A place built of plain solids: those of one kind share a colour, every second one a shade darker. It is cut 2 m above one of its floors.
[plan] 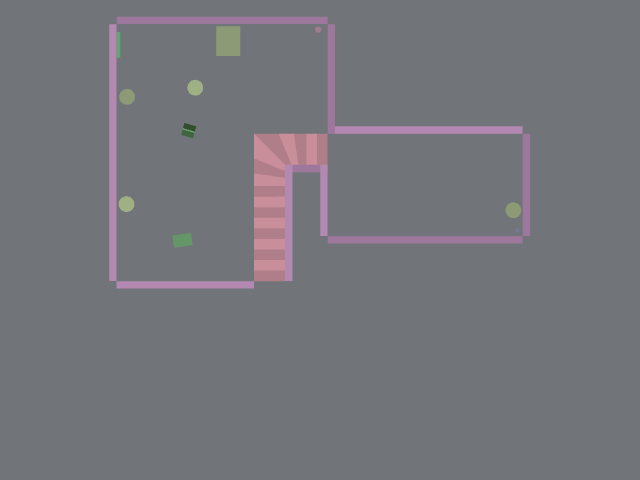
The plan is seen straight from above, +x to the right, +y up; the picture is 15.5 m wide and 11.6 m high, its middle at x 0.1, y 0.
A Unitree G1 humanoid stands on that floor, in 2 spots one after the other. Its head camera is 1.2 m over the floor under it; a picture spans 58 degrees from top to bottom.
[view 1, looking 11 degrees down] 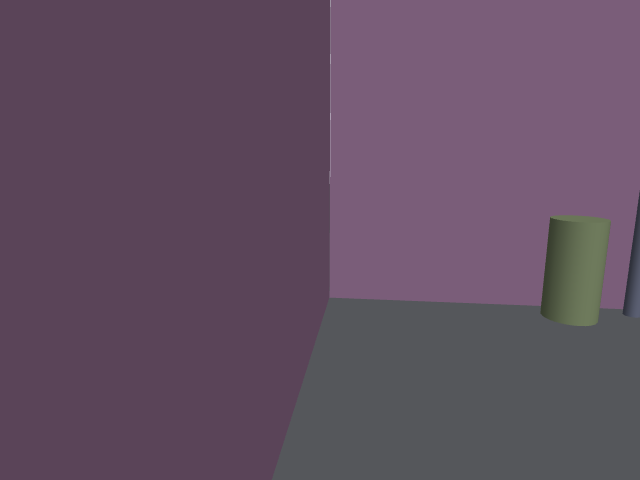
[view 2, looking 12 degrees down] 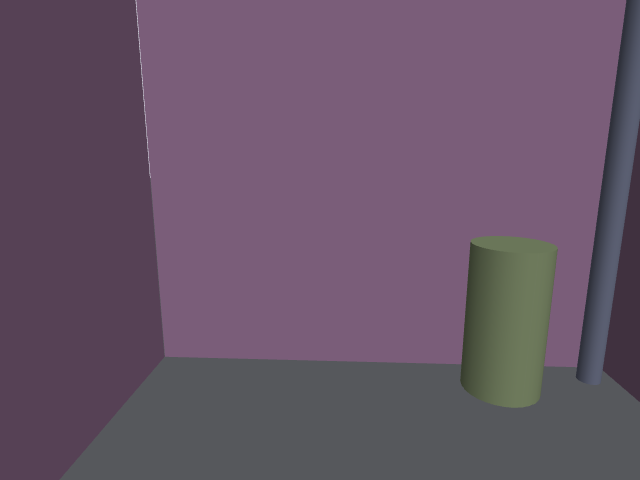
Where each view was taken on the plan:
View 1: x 1.44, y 2.21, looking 7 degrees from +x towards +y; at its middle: wall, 2.97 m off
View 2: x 2.70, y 1.54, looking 3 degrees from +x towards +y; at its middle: wall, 2.35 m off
